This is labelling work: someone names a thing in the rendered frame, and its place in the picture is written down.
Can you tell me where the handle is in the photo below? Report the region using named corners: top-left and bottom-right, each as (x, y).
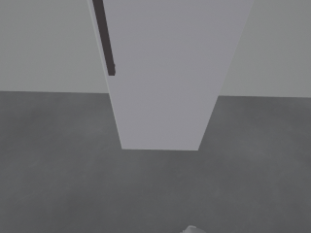
top-left (92, 0), bottom-right (116, 76)

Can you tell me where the fridge door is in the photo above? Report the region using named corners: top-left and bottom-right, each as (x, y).
top-left (88, 0), bottom-right (254, 150)

